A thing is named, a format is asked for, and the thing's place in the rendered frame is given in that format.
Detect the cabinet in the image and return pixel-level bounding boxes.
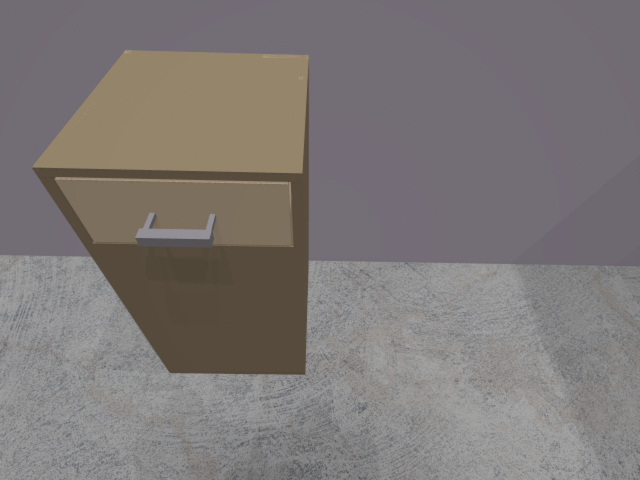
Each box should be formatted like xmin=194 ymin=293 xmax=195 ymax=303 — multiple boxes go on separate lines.
xmin=32 ymin=50 xmax=309 ymax=375

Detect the handle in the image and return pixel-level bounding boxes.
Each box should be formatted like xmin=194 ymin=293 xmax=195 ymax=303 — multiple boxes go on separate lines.
xmin=135 ymin=213 xmax=216 ymax=248

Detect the drawer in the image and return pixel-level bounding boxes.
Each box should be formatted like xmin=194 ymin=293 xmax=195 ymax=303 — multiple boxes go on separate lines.
xmin=55 ymin=177 xmax=293 ymax=245

